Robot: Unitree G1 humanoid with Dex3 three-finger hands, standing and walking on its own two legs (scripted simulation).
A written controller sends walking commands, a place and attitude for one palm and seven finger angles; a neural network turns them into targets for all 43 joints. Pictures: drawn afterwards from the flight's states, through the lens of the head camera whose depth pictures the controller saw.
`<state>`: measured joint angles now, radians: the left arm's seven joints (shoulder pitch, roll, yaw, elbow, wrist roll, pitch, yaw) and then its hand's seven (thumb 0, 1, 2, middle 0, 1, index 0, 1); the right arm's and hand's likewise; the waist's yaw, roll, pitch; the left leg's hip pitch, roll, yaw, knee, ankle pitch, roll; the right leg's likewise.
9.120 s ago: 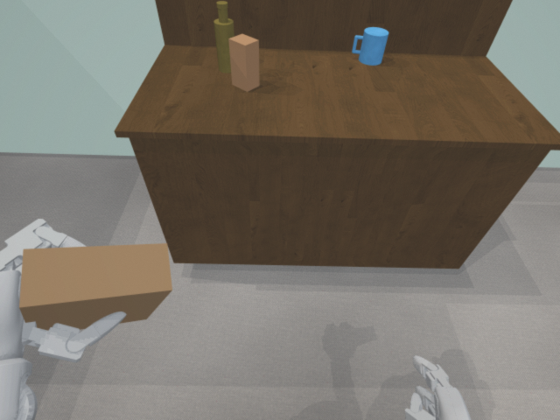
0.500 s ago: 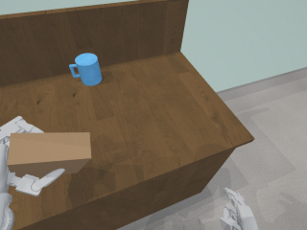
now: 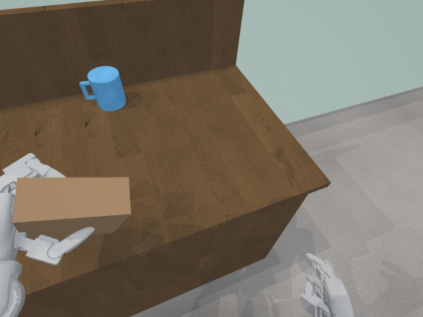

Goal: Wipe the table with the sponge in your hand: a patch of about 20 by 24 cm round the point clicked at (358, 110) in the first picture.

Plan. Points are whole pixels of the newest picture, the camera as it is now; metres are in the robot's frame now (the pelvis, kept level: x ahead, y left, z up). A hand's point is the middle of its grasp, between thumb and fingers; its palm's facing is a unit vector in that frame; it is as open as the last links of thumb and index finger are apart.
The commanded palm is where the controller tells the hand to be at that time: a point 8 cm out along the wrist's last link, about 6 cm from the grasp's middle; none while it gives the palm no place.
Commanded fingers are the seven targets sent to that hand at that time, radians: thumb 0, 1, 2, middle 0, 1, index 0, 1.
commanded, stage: shuffle to correct the standing spot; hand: left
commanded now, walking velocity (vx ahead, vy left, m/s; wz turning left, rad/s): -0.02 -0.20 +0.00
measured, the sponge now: (90, 210) +0.23 +0.21 +0.13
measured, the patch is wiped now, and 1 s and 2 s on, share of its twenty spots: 0.00 0.00 0.00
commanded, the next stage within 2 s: come to a stop and stand still in 0.26 s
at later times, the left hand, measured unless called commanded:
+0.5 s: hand (84, 201) +0.23 +0.21 +0.15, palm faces +0.32 -0.86 -0.40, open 9.5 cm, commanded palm +0.17 +0.25 +0.17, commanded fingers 0.00 0.10 1.30 -1.20 -1.60 -1.20 -1.60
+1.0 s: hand (43, 201) +0.24 +0.28 +0.12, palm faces +0.27 -0.88 -0.40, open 9.5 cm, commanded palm +0.18 +0.32 +0.17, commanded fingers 0.00 0.10 1.30 -1.20 -1.60 -1.20 -1.60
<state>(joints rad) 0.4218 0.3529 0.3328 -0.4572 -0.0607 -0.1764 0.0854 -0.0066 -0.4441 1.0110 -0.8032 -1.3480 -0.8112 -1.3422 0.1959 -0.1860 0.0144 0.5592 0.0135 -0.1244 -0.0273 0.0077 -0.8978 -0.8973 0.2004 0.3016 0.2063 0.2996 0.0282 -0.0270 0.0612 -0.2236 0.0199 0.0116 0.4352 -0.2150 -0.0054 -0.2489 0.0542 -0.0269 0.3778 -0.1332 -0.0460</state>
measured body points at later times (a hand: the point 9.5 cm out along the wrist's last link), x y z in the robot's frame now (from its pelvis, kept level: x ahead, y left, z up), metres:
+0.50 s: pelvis +0.01 -0.03 +0.00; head +0.05 -0.03 +0.44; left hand +0.21 +0.25 +0.18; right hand +0.19 -0.28 -0.08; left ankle +0.01 +0.12 -0.74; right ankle +0.04 -0.09 -0.74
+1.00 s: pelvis +0.02 +0.04 +0.00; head +0.06 +0.07 +0.45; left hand +0.22 +0.33 +0.15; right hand +0.20 -0.17 -0.08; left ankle +0.01 +0.12 -0.74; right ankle +0.04 -0.09 -0.74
